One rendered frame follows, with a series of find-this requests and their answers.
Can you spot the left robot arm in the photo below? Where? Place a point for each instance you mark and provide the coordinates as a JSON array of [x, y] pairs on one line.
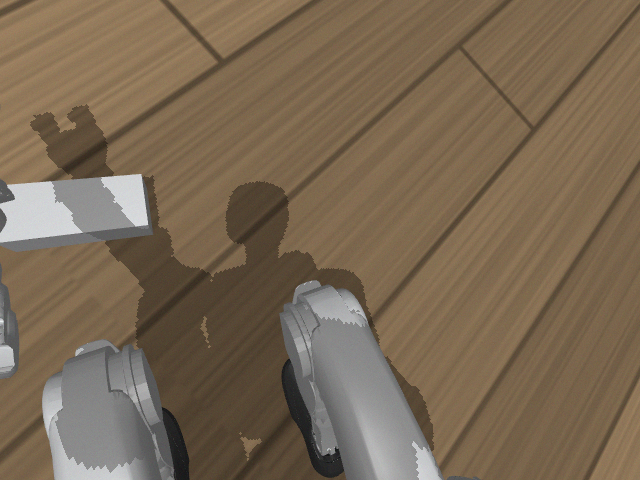
[[9, 334]]

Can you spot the right robot foot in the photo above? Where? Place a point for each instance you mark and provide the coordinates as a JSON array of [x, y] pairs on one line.
[[328, 465]]

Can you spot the left robot foot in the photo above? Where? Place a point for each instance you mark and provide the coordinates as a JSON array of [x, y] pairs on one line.
[[177, 446]]

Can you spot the carton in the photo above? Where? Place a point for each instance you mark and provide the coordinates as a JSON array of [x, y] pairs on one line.
[[69, 212]]

